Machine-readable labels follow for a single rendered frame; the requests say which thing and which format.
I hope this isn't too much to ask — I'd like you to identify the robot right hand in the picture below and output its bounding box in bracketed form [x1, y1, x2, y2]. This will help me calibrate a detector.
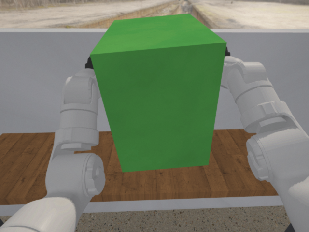
[225, 47, 230, 56]

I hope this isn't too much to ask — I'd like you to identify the carton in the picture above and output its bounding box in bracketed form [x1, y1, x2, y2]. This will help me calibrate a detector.
[90, 14, 227, 172]

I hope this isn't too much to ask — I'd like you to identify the table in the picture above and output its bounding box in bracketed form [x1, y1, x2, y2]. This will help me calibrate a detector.
[0, 129, 295, 232]

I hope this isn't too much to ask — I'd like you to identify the robot left hand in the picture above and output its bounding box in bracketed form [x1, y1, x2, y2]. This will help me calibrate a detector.
[85, 57, 94, 69]

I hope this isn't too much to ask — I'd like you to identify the left robot upper arm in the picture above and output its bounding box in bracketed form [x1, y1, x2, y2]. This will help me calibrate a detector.
[0, 153, 106, 232]

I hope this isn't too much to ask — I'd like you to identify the robot left forearm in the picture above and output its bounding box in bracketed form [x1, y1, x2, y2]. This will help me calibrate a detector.
[45, 68, 101, 188]

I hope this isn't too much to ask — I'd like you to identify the robot right forearm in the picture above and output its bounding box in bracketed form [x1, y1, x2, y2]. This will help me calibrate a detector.
[220, 56, 309, 141]

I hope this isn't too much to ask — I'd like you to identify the right robot upper arm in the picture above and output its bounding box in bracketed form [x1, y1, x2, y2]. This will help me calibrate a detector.
[246, 126, 309, 232]

